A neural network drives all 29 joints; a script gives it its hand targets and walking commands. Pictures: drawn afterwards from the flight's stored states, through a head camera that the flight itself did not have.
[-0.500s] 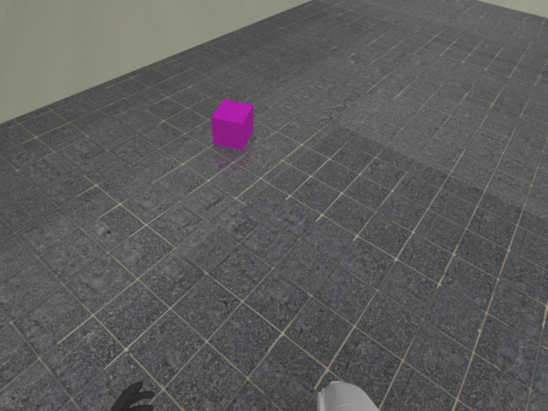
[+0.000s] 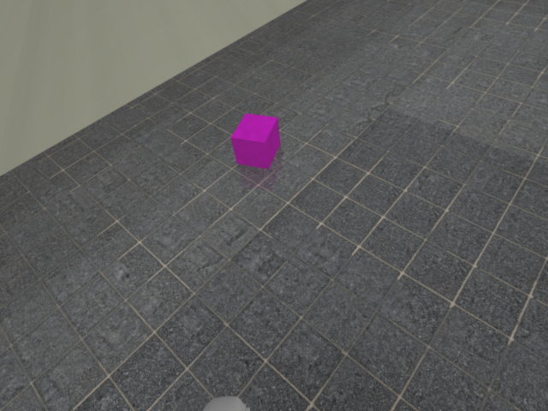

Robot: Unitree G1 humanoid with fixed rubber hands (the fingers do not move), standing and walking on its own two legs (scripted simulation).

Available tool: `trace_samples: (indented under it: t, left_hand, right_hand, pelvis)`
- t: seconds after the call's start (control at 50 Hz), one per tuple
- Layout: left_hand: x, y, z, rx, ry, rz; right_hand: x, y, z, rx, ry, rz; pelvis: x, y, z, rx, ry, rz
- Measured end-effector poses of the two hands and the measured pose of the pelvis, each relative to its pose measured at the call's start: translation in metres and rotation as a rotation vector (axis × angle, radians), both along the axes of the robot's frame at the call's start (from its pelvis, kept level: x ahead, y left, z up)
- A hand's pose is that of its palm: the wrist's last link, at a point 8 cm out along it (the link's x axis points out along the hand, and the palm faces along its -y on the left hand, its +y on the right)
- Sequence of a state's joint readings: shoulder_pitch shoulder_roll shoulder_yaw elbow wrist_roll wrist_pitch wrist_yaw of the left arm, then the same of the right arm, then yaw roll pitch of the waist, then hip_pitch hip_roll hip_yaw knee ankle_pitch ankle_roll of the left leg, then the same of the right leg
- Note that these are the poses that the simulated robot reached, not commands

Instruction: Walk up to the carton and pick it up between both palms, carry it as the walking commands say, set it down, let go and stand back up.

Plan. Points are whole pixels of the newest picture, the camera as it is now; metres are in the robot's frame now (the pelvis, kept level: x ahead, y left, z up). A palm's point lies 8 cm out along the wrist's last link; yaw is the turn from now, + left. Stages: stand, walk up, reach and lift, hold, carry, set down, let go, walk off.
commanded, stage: walk up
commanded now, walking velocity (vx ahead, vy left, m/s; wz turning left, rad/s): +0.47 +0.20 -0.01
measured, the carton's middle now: (257, 141) +1.47 +0.19 -0.69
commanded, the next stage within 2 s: none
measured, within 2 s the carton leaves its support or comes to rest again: neither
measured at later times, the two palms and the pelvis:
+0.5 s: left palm (104, 347) +0.25 +0.36 -0.15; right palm (366, 279) +0.36 -0.14 -0.13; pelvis +0.27 +0.11 -0.01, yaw +1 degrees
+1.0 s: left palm (160, 198) +0.59 +0.32 -0.12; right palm (370, 219) +0.52 -0.17 -0.16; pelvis +0.54 +0.07 -0.01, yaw +1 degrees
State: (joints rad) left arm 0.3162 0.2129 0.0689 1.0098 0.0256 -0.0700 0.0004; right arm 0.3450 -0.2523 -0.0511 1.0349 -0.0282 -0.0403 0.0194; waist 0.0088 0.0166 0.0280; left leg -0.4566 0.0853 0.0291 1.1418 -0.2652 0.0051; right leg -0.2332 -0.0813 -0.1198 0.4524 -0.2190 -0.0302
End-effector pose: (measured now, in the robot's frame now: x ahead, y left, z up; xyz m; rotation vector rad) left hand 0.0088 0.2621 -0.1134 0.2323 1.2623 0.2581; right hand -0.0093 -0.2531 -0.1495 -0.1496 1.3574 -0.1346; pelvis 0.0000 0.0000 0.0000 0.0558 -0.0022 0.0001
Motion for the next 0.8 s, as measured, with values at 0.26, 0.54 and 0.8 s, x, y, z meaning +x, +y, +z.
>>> trace_samples:
  t: [0.26, 0.54, 0.8]
  left_hand:
    - [0.016, 0.007, 0.000, -0.064, 0.225, 0.159]
    - [0.304, 0.109, -0.035, -0.097, 0.015, -0.012]
    - [0.591, 0.057, 0.001, -0.151, -0.308, -0.217]
  right_hand:
    - [0.272, 0.071, 0.014, 0.093, -0.263, 0.159]
    - [0.351, 0.109, 0.024, -0.100, -0.140, 0.030]
    - [0.337, 0.130, 0.014, -0.008, 0.149, -0.158]
  pelvis:
    - [0.130, 0.040, 0.001, -0.012, 0.023, -0.004]
    - [0.294, 0.114, -0.006, -0.068, 0.038, 0.026]
    - [0.431, 0.101, -0.005, -0.041, 0.005, 0.017]
